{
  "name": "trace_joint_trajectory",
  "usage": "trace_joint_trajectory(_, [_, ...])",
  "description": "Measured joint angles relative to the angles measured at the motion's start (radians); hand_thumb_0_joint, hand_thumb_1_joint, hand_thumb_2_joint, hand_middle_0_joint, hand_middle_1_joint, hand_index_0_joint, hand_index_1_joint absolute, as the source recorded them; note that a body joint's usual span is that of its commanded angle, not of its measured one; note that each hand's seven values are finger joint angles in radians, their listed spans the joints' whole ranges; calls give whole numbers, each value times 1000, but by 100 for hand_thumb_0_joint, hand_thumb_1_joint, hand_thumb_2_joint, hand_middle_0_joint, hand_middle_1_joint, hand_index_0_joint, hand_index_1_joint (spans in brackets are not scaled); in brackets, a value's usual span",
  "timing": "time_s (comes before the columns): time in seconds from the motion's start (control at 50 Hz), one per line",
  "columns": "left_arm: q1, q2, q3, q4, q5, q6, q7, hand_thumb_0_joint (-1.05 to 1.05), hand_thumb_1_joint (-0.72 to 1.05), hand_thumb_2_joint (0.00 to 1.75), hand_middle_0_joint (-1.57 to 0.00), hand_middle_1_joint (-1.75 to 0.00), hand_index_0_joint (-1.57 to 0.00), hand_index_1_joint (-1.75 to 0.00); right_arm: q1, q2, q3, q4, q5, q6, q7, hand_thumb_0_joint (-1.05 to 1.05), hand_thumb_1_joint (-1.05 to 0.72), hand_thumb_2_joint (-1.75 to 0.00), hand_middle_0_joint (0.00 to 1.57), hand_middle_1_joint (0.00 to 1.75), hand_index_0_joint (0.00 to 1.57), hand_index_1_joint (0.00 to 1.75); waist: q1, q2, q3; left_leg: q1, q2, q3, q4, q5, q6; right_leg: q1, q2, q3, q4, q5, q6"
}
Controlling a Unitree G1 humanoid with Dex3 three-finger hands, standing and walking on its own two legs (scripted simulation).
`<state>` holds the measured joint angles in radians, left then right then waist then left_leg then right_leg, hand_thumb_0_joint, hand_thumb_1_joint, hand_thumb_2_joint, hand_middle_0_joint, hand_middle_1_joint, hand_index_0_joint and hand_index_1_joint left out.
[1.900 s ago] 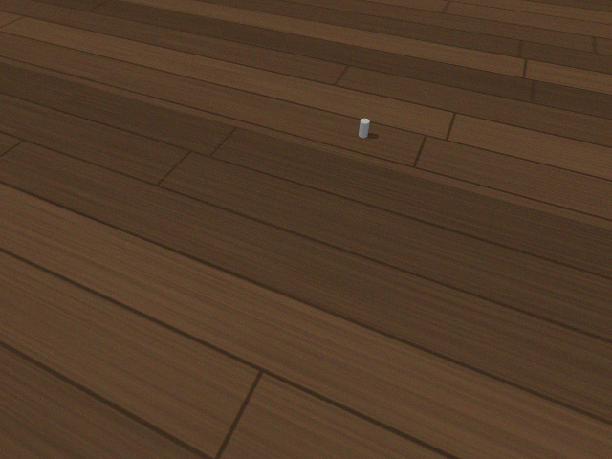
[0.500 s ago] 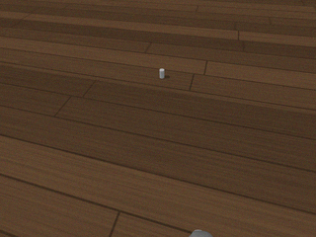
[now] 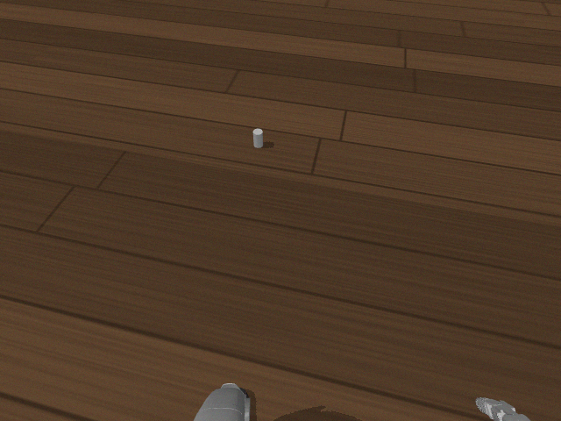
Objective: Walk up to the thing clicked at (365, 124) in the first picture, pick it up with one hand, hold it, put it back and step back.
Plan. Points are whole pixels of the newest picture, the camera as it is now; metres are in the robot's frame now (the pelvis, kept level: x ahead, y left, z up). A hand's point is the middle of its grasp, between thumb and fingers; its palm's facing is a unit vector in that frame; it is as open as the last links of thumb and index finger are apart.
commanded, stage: walk up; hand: left
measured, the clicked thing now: (258, 138) +1.48 +0.22 -0.72
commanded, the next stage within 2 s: none
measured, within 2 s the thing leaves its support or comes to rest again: neither
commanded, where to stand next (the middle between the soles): +1.01 -0.01 m, yaw -5 degrees
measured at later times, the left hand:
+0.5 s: hand (184, 245) +0.43 +0.24 -0.12, palm faces -0.14 -0.90 -0.42, open 7.4 cm
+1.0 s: hand (177, 217) +0.52 +0.28 -0.15, palm faces -0.04 -0.92 -0.40, open 7.4 cm
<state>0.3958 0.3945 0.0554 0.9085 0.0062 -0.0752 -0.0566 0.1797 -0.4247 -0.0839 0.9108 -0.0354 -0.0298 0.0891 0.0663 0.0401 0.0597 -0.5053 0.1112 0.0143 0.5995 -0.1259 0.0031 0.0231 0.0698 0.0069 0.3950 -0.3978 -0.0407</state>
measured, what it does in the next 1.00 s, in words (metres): walks ahead: left foot, then right foot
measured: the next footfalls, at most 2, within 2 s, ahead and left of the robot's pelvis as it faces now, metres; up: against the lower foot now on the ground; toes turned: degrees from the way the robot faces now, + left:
left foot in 0.04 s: +0.20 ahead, +0.14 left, +0.00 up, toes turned +4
right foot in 0.46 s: +0.42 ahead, -0.15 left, +0.00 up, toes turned -8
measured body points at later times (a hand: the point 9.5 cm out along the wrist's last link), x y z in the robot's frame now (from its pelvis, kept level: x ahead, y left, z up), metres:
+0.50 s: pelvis +0.28 -0.03 -0.02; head +0.29 -0.06 +0.43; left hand +0.44 +0.28 -0.09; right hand +0.26 -0.36 -0.14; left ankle +0.16 +0.14 -0.72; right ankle +0.38 -0.15 -0.73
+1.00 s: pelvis +0.49 -0.01 -0.01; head +0.51 +0.00 +0.44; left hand +0.52 +0.32 -0.12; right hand +0.57 -0.34 -0.10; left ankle +0.59 +0.11 -0.73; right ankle +0.38 -0.15 -0.73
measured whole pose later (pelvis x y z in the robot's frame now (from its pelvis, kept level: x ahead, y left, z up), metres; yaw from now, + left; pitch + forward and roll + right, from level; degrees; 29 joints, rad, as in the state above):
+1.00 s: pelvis +0.49 -0.01 -0.01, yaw -3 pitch -2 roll +0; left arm 0.37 0.45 0.06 0.89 0.01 -0.08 -0.03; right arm 0.24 -0.42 -0.08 0.88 -0.03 -0.05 0.09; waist 0.04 -0.02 0.06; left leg -0.39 0.05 0.05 0.59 -0.15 0.02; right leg -0.08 -0.07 -0.08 0.61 -0.47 0.00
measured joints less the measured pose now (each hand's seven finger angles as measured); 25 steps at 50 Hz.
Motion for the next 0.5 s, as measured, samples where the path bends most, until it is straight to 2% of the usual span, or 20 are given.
trace_joint_trajectory(0.04, [-1,16,0,-3,-2,4,6,1,90,89,-20,-30,-21,-31,-5,7,-3,-11,1,-11,-4,1,-91,-90,20,30,21,30,-3,-24,1,48,-27,17,-53,36,13,16,-17,8,50,-70,10])
trace_joint_trajectory(0.08, [-25,34,4,1,-9,16,20,1,90,89,-20,-30,-21,-31,-24,34,-5,-27,-8,-31,-13,1,-91,-90,20,30,21,30,-11,-92,29,75,-72,61,-13,1,8,-37,-77,27,248,-114,0])
trace_joint_trajectory(0.1, [-36,29,3,1,-16,22,27,1,90,89,-20,-30,-20,-30,-26,38,-3,-45,-13,-43,-16,1,-91,-90,20,30,21,30,-21,-95,37,83,-74,69,11,-36,8,-95,-68,49,393,-99,-4])
trace_joint_trajectory(0.14, [-55,22,-12,-2,-21,27,36,1,91,89,-20,-30,-20,-30,-16,44,-1,-73,0,-57,-19,1,-91,-90,20,30,21,30,-46,-74,39,119,-57,70,19,-86,17,-221,-28,61,643,-84,-15])
trace_joint_trajectory(0.16, [-63,25,-19,-4,-21,25,35,1,91,89,-20,-30,-20,-30,-5,50,2,-81,8,-58,-23,1,-91,-90,20,30,21,30,-55,-70,37,152,-51,74,0,-97,17,-277,-22,60,717,-59,-15])
trace_joint_trajectory(0.2, [-79,35,-23,-14,-24,16,28,1,91,89,-20,-30,-20,-30,26,56,14,-88,19,-58,-31,0,-90,-90,20,30,21,30,-71,-73,28,225,-49,87,-59,-102,8,-373,-37,60,763,-3,-11])
trace_joint_trajectory(0.28, [-126,55,-10,-50,-28,13,10,1,91,89,-20,-30,-20,-30,104,49,27,-81,27,-61,-38,0,-90,-90,20,30,21,30,-94,-82,15,341,-60,96,-138,-130,3,-504,-93,64,666,69,13])
trace_joint_trajectory(0.32, [-149,58,-5,-66,-23,14,-1,1,91,89,-20,-30,-20,-30,131,37,28,-71,27,-55,-37,0,-90,-90,20,30,21,30,-96,-79,15,386,-61,106,-157,-154,2,-536,-127,45,537,100,25])
trace_joint_trajectory(0.38, [-179,55,0,-73,-13,15,-18,1,91,89,-20,-30,-20,-30,154,16,25,-63,26,-50,-33,0,-90,-90,20,30,21,30,-107,-68,23,442,-59,120,-156,-205,-15,-540,-157,12,329,202,27])
trace_joint_trajectory(0.46, [-197,46,5,-58,-5,12,-26,1,91,89,-20,-30,-20,-30,189,-11,18,-57,30,-37,-33,1,-90,-90,20,30,21,30,-126,-45,7,485,-44,122,-74,-325,-39,-476,-146,-31,189,305,10])
trace_joint_trajectory(0.48, [-204,33,9,-50,-4,8,-23,1,91,89,-20,-30,-20,-30,191,-20,15,-50,30,-32,-35,1,-90,-90,20,30,21,30,-123,-18,7,482,-18,117,-22,-365,-33,-468,-125,-44,212,283,15])
trace_joint_trajectory(0.5, [-214,18,10,-46,-2,4,-19,1,91,89,-20,-30,-20,-30,187,-25,12,-40,30,-25,-39,1,-90,-90,20,30,21,30,-121,14,15,460,12,94,64,-385,-7,-462,-103,-64,247,245,13])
